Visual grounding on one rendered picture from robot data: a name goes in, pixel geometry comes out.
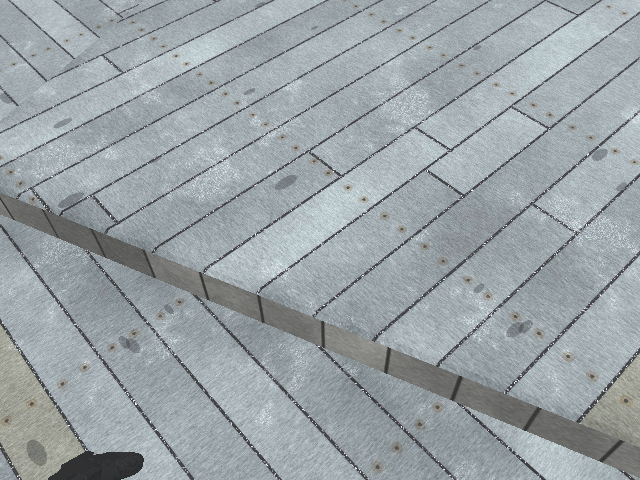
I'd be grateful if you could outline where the robot left hand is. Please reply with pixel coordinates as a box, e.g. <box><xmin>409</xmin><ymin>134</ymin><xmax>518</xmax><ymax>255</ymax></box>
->
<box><xmin>48</xmin><ymin>451</ymin><xmax>144</xmax><ymax>480</ymax></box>

